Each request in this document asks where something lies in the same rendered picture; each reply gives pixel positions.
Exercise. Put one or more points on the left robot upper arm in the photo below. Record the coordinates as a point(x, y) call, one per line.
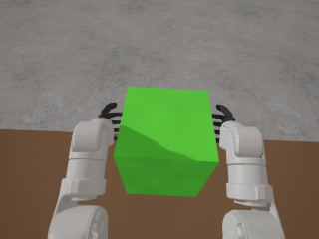
point(77, 221)

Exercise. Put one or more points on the robot left hand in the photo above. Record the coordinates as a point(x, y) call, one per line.
point(106, 115)

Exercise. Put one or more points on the robot right hand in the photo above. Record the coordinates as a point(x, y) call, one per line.
point(228, 116)

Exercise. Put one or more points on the carton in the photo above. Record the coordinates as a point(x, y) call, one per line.
point(166, 142)

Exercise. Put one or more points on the robot right forearm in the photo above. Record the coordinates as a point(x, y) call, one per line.
point(247, 174)

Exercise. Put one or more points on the robot left forearm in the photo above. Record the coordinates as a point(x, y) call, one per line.
point(85, 178)

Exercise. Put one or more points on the right robot upper arm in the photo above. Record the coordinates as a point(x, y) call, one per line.
point(251, 224)

